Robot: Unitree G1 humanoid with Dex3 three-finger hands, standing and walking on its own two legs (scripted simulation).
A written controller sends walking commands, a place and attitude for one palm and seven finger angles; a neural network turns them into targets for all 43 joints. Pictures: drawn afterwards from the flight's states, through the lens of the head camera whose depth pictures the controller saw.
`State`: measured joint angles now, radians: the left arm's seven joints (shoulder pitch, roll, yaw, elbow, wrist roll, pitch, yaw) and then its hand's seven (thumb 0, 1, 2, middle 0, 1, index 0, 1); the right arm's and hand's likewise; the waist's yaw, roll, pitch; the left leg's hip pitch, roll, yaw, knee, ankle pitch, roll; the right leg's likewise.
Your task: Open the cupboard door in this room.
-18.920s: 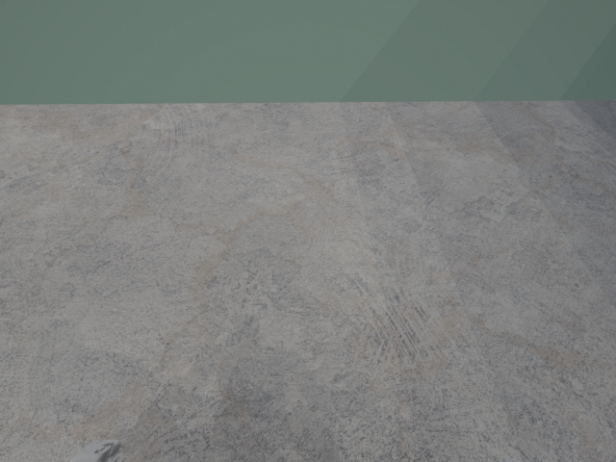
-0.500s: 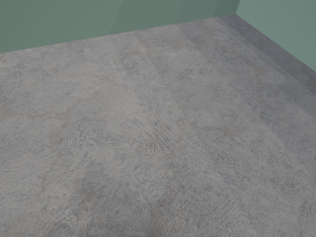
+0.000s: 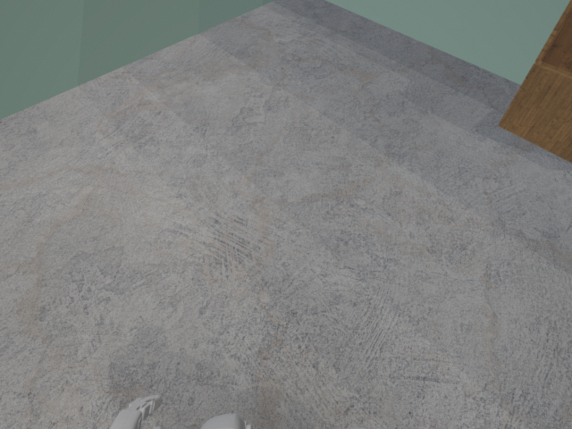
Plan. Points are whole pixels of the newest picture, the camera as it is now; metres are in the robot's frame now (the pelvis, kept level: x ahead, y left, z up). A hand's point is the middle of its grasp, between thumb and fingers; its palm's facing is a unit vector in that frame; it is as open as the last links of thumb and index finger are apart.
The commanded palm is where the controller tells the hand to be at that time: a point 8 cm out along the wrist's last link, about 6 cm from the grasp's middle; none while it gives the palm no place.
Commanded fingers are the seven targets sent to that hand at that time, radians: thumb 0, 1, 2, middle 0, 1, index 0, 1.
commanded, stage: turn or walk to find it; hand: left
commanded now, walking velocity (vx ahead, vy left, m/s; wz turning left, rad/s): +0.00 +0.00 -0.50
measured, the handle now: out of the picture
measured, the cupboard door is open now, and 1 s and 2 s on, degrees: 0 0 0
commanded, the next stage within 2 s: none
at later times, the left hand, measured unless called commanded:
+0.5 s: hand out of the picture +0.12 +0.22 -0.16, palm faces -0.18 -0.96 -0.22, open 7.4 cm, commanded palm none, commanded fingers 0.00 0.90 0.90 -0.20 -0.30 -0.20 -0.30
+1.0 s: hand (246, 403) +0.17 +0.08 -0.14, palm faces -0.46 -0.86 -0.22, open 7.3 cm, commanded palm none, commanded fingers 0.00 0.90 0.90 -0.20 -0.30 -0.20 -0.30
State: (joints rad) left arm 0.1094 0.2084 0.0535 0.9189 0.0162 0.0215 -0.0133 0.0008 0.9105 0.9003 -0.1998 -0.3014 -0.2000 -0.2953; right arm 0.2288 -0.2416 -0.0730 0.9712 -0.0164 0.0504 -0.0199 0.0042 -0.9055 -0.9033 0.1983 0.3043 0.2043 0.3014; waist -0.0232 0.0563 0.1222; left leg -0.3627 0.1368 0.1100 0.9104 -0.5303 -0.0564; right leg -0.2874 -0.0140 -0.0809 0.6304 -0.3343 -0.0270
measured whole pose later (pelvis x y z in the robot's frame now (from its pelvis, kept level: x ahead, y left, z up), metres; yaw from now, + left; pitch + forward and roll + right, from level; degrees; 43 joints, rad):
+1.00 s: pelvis +0.05 -0.06 +0.02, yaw -30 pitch +0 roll +1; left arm 0.27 0.17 0.04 1.01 0.02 -0.04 -0.02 0.00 0.91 0.90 -0.20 -0.30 -0.20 -0.30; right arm 0.25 -0.25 -0.08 0.99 -0.04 0.01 0.02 0.01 -0.91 -0.90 0.19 0.30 0.20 0.30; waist -0.01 0.03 0.05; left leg -0.55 0.14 0.07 1.05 -0.29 -0.07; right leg -0.12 0.00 -0.06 0.42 -0.30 -0.05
